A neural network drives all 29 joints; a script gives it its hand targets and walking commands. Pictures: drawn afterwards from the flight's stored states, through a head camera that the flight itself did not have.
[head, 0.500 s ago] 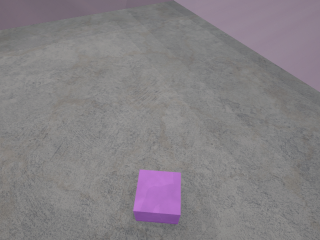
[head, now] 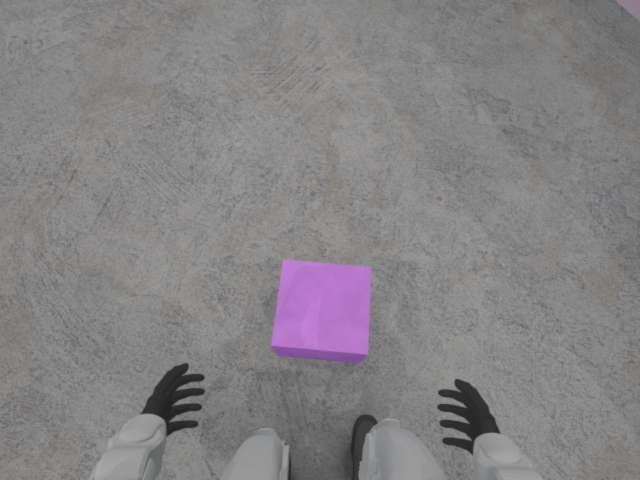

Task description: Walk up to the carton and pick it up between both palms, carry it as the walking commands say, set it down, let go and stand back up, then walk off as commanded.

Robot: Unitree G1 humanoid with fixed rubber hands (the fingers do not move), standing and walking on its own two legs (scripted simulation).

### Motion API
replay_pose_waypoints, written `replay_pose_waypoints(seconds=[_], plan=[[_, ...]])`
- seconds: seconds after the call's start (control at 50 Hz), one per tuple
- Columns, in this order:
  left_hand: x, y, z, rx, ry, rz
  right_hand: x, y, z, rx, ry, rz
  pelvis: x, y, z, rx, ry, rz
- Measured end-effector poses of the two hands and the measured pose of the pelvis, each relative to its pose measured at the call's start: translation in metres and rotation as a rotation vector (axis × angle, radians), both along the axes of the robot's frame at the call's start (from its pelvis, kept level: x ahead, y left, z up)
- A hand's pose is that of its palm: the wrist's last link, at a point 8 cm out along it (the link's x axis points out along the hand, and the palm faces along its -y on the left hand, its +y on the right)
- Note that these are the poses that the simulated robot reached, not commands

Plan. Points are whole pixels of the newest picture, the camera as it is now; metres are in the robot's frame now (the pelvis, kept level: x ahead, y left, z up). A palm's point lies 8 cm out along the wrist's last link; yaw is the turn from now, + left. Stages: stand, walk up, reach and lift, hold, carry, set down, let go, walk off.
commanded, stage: reach and lift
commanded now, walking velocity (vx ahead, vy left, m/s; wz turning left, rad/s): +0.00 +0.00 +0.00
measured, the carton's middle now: (322, 313) +0.44 +0.01 -0.65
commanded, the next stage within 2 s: none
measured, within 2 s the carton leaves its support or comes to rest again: neither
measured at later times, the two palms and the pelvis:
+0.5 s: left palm (197, 325) +0.30 +0.21 -0.15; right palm (479, 362) +0.26 -0.21 -0.16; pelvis -0.07 +0.00 -0.05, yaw +0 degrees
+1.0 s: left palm (206, 246) +0.45 +0.23 -0.20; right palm (438, 273) +0.42 -0.18 -0.20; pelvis -0.06 +0.00 -0.07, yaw +0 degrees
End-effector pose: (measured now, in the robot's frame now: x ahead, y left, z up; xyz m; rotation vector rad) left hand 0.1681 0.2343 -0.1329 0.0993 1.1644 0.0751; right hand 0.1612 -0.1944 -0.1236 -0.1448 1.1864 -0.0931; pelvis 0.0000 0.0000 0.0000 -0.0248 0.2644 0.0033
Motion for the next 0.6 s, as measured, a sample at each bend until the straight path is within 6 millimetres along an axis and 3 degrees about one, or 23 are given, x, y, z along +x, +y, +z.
replay_pose_waypoints(seconds=[0.12, 0.22, 0.32, 0.48, 0.6], plan=[[0.035, 0.012, -0.006, 0.033, -0.144, -0.005, 0.005, -0.003, -0.017, -0.031, -0.032, 0.007, -0.009, 0.011, -0.015, -0.02, 0.101, 0.004], [0.043, 0.012, -0.013, 0.053, -0.156, -0.021, 0.025, -0.012, -0.02, -0.04, -0.115, 0.012, -0.024, 0.014, -0.024, -0.027, 0.136, 0.001], [0.056, -0.001, -0.021, 0.037, -0.169, -0.033, 0.045, -0.016, -0.022, -0.03, -0.171, 0.002, -0.041, 0.01, -0.034, -0.022, 0.146, 0.001], [0.125, -0.024, -0.017, 0.007, -0.265, -0.012, 0.095, -0.021, -0.03, -0.023, -0.231, -0.038, -0.067, 0.0, -0.05, -0.008, 0.158, 0.0], [0.16, -0.027, -0.03, -0.025, -0.288, 0.036, 0.133, -0.009, -0.047, -0.015, -0.258, -0.051, -0.072, -0.006, -0.059, 0.0, 0.233, -0.002]])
